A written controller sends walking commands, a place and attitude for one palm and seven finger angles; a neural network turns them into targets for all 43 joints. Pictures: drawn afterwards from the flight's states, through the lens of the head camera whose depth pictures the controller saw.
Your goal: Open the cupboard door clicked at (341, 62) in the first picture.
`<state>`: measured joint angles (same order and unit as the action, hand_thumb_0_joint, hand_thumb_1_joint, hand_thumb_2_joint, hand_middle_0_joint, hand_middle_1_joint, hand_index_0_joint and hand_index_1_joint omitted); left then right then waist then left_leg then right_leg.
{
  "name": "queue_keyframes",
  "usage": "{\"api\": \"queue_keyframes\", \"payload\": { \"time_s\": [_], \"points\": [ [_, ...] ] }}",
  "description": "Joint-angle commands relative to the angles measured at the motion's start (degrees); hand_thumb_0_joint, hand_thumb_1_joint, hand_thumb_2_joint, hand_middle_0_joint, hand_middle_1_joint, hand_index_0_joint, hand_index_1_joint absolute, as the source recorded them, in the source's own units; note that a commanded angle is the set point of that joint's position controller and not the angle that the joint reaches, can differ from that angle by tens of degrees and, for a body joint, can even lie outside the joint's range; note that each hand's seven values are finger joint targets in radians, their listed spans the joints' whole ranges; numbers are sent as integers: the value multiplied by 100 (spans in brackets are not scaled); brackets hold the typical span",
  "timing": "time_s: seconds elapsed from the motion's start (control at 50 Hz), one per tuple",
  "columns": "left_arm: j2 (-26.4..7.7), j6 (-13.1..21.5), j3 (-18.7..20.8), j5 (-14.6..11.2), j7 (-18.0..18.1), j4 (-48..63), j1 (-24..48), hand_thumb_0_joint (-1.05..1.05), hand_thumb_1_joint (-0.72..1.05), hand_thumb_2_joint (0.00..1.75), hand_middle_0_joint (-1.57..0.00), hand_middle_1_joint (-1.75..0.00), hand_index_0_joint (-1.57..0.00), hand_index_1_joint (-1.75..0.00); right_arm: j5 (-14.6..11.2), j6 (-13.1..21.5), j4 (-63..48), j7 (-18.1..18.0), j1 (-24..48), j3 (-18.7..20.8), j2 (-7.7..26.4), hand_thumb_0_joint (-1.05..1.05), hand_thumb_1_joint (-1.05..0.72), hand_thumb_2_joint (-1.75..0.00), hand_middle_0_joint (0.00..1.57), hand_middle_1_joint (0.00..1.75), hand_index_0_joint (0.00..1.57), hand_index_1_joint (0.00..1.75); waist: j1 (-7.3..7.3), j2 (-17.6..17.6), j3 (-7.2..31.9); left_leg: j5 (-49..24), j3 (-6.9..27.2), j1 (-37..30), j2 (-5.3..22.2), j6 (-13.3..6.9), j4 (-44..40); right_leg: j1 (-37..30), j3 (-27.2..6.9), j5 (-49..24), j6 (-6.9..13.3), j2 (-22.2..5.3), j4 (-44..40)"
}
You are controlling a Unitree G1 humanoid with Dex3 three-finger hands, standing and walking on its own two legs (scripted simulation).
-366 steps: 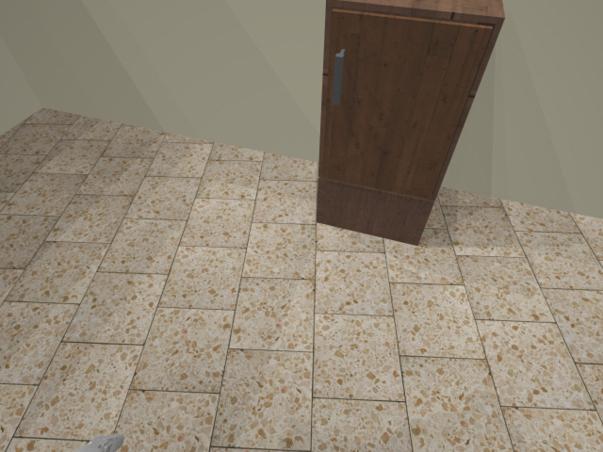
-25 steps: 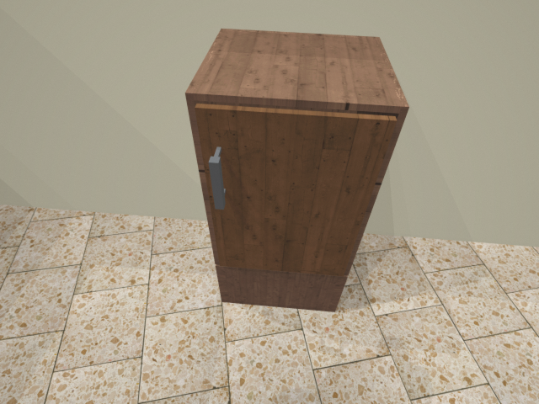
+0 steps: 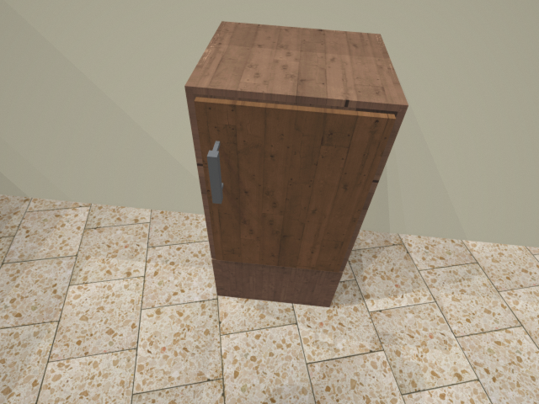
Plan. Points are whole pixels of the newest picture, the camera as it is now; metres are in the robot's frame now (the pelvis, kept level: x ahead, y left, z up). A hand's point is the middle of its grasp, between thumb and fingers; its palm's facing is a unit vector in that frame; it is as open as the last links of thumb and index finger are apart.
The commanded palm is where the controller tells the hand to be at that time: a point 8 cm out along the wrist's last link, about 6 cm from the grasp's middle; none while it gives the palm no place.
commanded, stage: look again from close up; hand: left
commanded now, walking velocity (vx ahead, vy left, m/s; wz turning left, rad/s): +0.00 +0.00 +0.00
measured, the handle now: (217, 172) +0.62 +0.16 -0.05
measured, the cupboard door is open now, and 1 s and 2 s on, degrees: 0 0 0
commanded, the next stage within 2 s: shuffle to correct the standing spot in 0.52 s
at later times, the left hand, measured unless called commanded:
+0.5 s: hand out of the picture -0.02 +0.15 -0.18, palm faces +0.05 -0.99 -0.14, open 7.4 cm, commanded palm none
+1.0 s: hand out of the picture -0.01 +0.15 -0.19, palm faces +0.10 -0.99 -0.12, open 7.4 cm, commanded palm none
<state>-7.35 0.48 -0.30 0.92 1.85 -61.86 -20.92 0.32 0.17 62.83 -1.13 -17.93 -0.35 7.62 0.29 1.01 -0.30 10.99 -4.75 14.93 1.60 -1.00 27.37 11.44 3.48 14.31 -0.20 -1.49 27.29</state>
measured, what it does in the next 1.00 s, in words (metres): shifts its weight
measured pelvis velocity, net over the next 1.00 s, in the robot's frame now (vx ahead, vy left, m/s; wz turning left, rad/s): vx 0.05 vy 0.00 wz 0.00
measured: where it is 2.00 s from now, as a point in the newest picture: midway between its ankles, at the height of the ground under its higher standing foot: outside the picture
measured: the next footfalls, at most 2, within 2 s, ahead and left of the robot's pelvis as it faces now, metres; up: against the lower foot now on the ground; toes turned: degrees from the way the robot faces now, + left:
right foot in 1.18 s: +0.12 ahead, -0.12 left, +0.00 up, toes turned -5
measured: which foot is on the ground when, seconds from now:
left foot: down 0.00-1.00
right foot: down 0.00-1.00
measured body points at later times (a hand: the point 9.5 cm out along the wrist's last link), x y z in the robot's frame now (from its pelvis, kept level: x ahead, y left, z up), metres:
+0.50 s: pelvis +0.00 +0.00 +0.00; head +0.00 +0.01 +0.45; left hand -0.03 +0.20 -0.16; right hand -0.01 -0.21 -0.16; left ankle +0.04 +0.11 -0.74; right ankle +0.00 -0.12 -0.74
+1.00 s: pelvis +0.05 +0.00 -0.01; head +0.05 +0.02 +0.44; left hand -0.02 +0.20 -0.18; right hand +0.02 -0.21 -0.16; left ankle +0.04 +0.11 -0.74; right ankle +0.01 -0.12 -0.74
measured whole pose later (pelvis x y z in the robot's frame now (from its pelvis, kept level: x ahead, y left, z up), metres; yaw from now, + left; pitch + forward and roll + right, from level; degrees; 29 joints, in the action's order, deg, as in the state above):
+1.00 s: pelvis +0.05 +0.00 -0.01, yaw +0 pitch +0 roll +0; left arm -6.4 1.3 2.0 1.2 1.0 -62.5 -26.4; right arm 0.7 1.0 62.8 -0.8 -22.2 0.6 6.3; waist 0.9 2.0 1.1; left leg 19.9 -4.5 15.7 1.5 -1.2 35.4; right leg 11.2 2.9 22.2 0.0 -1.6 33.2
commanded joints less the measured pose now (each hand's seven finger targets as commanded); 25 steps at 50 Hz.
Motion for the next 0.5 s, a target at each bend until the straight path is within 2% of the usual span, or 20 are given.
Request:
{"api": "queue_keyframes", "payload": {
  "time_s": [0.0,0.08,0.24,0.28,0.4,0.48],
  "points": [
    [-498,58,98,19,48,155,-445,0,90,90,-20,-30,-20,-30,25,127,-160,-35,-302,125,523,0,-90,-90,20,30,20,30,-9,-142,-453,604,691,191,466,-75,-773,327,-492,62,213,-417,-637],
    [-464,58,100,25,49,137,-465,0,90,90,-20,-30,-20,-30,25,114,-150,-37,-316,135,504,0,-90,-90,20,30,20,30,-19,-39,-510,673,678,200,448,-63,-764,397,-519,187,215,-416,-688],
    [-395,65,107,20,50,109,-520,0,90,90,-20,-30,-20,-30,34,122,-108,-43,-376,137,449,0,-90,-90,20,30,20,30,-7,-161,-486,707,697,205,467,-68,-824,380,-510,105,225,-398,-662],
    [-393,63,109,27,52,115,-534,0,90,90,-20,-30,-20,-30,28,118,-112,-44,-378,140,439,0,-90,-90,20,30,20,30,-3,-100,-527,741,689,239,465,-69,-832,377,-523,142,222,-402,-696],
    [-370,83,112,17,54,107,-545,0,90,90,-20,-30,-20,-30,29,134,-97,-48,-422,128,406,0,-90,-90,20,30,20,30,-7,34,-452,426,638,112,445,-70,-743,358,-541,15,235,-423,-701],
    [-365,66,111,23,56,104,-517,0,90,90,-20,-30,-20,-30,29,118,-76,-47,-442,131,400,0,-90,-90,20,30,20,30,-18,-95,-585,662,678,206,450,-62,-824,430,-520,171,229,-398,-714]
  ]
}}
